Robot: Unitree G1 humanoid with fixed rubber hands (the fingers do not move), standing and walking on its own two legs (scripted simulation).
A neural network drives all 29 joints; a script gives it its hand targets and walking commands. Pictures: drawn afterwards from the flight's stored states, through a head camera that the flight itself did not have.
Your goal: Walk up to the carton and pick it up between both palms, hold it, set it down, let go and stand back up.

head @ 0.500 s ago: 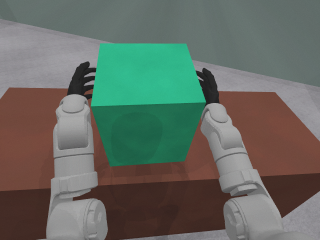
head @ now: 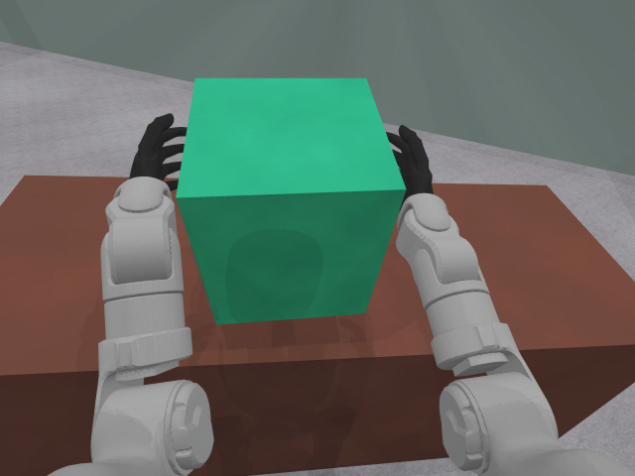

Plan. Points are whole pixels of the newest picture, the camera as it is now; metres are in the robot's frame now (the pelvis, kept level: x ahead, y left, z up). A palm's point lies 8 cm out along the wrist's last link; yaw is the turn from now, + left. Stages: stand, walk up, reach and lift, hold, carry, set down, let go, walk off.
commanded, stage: hold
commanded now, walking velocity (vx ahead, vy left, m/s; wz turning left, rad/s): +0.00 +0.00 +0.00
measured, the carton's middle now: (288, 206) +0.40 +0.00 +0.15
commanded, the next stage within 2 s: set down in 1.58 s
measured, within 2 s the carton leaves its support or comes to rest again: neither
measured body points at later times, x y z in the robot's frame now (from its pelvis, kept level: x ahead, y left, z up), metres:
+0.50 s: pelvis +0.00 +0.00 +0.00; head -0.04 +0.04 +0.45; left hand +0.38 +0.16 +0.21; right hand +0.38 -0.14 +0.20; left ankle +0.04 +0.12 -0.75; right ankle +0.02 -0.13 -0.75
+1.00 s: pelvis +0.00 +0.00 +0.00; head -0.04 +0.03 +0.45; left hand +0.38 +0.16 +0.21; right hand +0.37 -0.14 +0.21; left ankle +0.04 +0.12 -0.75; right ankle +0.02 -0.12 -0.75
